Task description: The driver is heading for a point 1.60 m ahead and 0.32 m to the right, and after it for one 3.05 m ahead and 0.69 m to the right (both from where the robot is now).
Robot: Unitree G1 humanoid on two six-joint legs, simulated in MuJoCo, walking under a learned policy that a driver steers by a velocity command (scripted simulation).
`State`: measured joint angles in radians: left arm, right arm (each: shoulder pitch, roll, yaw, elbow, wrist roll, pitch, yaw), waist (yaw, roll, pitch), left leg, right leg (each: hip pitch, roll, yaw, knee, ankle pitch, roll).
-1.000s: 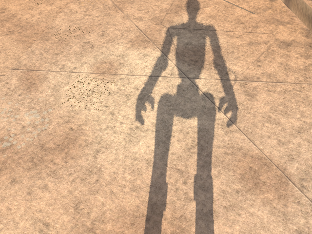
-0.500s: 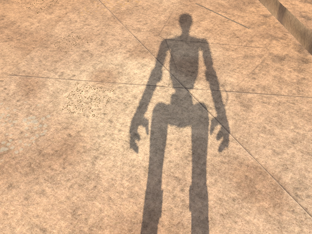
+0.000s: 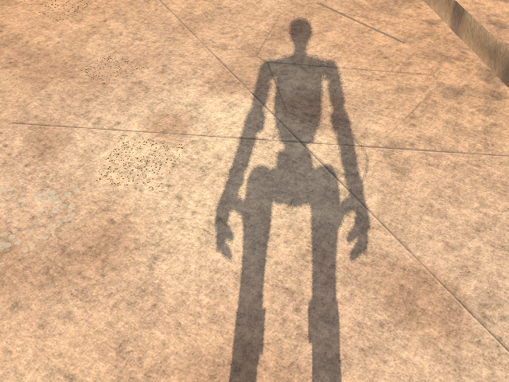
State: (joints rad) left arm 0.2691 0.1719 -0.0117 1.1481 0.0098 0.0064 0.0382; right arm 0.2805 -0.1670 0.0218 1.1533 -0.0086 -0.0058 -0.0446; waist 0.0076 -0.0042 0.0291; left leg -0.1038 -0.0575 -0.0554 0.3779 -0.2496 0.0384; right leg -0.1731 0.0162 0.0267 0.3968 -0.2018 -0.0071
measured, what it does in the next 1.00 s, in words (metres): walks ahead: left foot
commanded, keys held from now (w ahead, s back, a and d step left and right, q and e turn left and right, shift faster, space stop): no key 0.12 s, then w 0.86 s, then w+e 0.02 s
